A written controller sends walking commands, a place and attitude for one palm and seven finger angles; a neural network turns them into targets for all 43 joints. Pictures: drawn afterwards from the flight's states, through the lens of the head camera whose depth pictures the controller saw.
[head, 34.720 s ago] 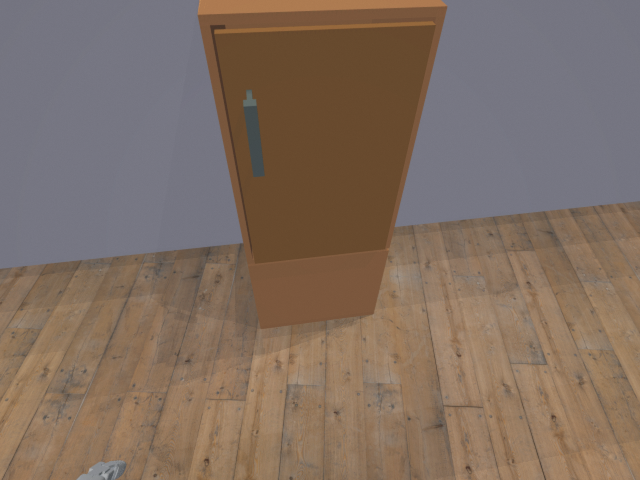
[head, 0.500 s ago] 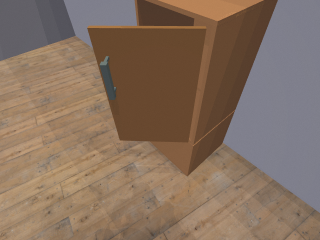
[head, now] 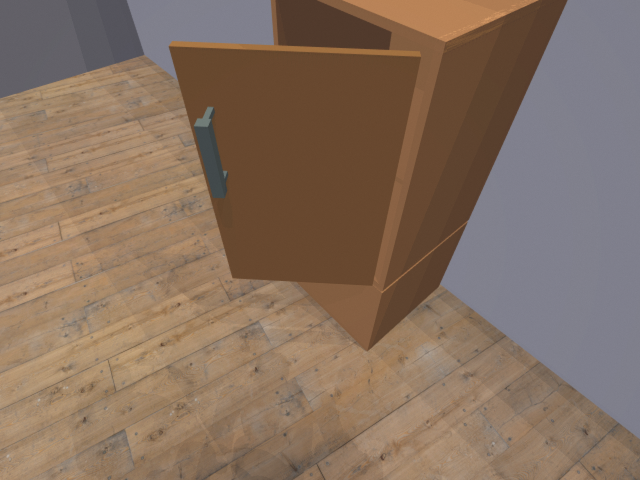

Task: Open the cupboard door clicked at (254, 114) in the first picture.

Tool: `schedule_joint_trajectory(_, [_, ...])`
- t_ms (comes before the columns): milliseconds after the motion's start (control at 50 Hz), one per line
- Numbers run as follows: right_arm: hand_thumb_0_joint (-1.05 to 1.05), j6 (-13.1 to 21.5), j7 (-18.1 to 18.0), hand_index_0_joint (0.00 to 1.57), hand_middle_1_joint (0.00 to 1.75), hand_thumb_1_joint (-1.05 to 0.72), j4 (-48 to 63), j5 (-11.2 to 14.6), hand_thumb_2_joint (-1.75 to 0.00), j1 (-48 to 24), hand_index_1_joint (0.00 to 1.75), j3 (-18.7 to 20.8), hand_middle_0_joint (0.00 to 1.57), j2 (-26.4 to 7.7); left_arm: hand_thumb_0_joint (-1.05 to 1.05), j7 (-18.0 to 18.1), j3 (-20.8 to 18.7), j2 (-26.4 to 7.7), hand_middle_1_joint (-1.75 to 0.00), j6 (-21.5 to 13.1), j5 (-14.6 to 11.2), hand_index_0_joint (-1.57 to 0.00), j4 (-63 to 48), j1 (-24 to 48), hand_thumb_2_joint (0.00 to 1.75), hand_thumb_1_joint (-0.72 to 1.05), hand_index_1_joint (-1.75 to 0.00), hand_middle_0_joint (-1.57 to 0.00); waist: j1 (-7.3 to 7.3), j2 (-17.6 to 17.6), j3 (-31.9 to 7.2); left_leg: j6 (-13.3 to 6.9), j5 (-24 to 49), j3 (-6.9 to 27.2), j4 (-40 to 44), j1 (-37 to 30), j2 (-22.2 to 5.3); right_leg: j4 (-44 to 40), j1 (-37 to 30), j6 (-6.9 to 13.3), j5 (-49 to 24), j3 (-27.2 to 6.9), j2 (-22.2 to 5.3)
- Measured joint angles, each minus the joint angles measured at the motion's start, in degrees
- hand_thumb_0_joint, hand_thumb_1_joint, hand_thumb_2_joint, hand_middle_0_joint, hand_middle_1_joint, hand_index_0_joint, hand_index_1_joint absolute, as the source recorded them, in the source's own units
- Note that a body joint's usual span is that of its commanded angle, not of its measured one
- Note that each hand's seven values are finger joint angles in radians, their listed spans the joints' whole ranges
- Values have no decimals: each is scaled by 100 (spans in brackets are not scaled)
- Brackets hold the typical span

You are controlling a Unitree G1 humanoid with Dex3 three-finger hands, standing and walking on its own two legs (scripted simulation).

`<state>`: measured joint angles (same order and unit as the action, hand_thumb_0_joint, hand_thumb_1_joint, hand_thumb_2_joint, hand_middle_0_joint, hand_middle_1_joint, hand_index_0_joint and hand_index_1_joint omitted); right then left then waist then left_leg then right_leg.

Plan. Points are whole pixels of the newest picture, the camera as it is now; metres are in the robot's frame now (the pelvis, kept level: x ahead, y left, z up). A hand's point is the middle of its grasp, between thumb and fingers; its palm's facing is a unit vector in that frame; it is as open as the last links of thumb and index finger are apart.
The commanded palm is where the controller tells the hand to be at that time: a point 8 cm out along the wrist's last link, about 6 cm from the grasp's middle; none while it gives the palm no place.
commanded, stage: look again from close up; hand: left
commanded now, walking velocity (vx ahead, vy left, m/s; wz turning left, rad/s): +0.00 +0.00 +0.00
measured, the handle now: (214, 153) +0.60 +0.22 +0.06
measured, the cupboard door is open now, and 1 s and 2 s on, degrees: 45 45 45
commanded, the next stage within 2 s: shuffle to correct the standing spot in 0.12 s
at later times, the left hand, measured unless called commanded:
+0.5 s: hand out of the picture +0.01 +0.21 -0.19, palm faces +0.08 -0.98 -0.18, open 7.4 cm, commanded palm none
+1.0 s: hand (191, 454) +0.19 +0.21 -0.18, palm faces +0.02 -0.97 -0.24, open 7.3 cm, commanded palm none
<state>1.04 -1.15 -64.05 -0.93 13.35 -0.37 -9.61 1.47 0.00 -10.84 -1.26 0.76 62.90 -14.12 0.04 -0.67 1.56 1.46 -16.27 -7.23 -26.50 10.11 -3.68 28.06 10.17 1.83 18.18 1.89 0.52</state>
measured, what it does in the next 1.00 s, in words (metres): steps on the spot: right foot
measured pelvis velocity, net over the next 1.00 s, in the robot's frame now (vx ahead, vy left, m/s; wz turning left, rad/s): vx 0.09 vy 0.02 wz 0.03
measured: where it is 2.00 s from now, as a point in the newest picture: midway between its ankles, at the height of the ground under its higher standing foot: outside the picture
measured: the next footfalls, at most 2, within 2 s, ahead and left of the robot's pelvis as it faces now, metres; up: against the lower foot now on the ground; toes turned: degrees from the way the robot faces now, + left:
right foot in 0.92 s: +0.11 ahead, -0.09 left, +0.00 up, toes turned +0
left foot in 1.22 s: +0.10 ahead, +0.15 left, +0.00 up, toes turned +3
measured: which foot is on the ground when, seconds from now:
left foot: down 0.00-0.94, up 0.96-1.00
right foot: down 0.00-0.52, up 0.54-0.90, down 0.92-1.00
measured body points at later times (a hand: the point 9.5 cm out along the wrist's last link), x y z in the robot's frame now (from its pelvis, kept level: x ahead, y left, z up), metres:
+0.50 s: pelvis +0.04 +0.03 -0.01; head +0.05 +0.05 +0.44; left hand +0.01 +0.26 -0.18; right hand +0.06 -0.21 -0.16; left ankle +0.00 +0.12 -0.74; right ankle -0.04 -0.10 -0.74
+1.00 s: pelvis +0.09 +0.02 -0.01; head +0.15 +0.01 +0.43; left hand +0.18 +0.26 -0.16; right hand +0.07 -0.20 -0.17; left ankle +0.00 +0.12 -0.71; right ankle +0.12 -0.09 -0.74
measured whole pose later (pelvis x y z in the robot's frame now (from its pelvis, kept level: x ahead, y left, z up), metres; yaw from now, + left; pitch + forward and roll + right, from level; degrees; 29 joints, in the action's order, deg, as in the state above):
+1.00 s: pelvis +0.09 +0.02 -0.01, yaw +2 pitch +1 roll +0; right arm -0.9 -2.2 -61.5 -0.6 16.6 2.4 -7.1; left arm 2.1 -2.4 -10.3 -1.1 1.3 54.9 -7.0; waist 1.9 0.7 6.6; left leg 0.0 -31.6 -3.3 -47.8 14.7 -1.0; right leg 35.9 20.4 1.8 15.9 5.5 -1.6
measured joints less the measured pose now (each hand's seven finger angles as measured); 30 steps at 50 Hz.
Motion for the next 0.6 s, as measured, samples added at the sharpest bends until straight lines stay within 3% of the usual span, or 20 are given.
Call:
schedule_joint_trajectory(280, [0, -1, 3, 20, 30, -91, 66, -12, -90, -279, 29, 12, 20, -125, 0, -7, -38, -136, -30, -1, 15, -20, -38, 68, 90, 91, -30, -20, -49, -23, -32, -11, -59, -3, 44, -76, 19, -79, -95, -27, 40, -2, -16])
schedule_joint_trajectory(400, [0, -87, 57, 20, 30, -91, 92, -48, -90, -28, 29, 26, 20, -158, 0, -43, -97, -61, -30, 20, 46, -20, -100, -140, 90, 91, -30, -20, -79, 66, -93, -98, -548, 120, -642, 144, -35, 129, -146, -42, 298, 105, 17])
schedule_joint_trajectory(480, [0, -93, 84, 20, 30, -91, 109, -38, -90, 138, 29, 35, 20, -105, 0, -42, -166, 5, -30, -20, 62, -20, -126, -416, 90, 91, -30, -20, -150, 5, -19, -192, -795, 103, -924, 330, 80, 197, -272, -125, 456, 150, -35])
schedule_joint_trajectory(520, [0, -7, 80, 20, 30, -91, 127, -48, -90, 174, 29, 26, 20, -5, 0, -37, -199, -22, -30, 37, 51, -20, -66, -589, 90, 91, -30, -20, -186, -216, 30, -332, -534, -60, -806, 165, 215, 583, -169, -136, 602, 12, -178])
schedule_joint_trajectory(600, [0, 159, -45, 20, 30, -91, 221, -51, -90, 369, 29, -42, 20, 176, 0, 19, -182, 7, -30, 245, 21, -20, 110, -549, 90, 91, -30, -20, -46, -277, 101, -472, -619, -142, -481, -90, 301, 2468, 711, -57, 1121, -23, -209])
